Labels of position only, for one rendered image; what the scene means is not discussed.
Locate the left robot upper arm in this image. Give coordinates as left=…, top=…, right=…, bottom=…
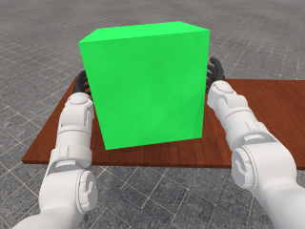
left=11, top=169, right=98, bottom=229

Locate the robot left forearm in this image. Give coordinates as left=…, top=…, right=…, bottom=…
left=38, top=93, right=94, bottom=210

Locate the robot right forearm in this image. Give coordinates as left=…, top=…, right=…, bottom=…
left=207, top=80, right=297, bottom=178

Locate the right robot upper arm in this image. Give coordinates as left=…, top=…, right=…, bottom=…
left=232, top=142, right=305, bottom=229

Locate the table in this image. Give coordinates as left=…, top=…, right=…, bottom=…
left=21, top=75, right=305, bottom=224

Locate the carton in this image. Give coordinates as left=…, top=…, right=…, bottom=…
left=78, top=21, right=210, bottom=150

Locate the robot right hand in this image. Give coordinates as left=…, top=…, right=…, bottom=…
left=205, top=56, right=225, bottom=94

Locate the robot left hand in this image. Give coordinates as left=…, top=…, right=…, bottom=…
left=72, top=70, right=93, bottom=102

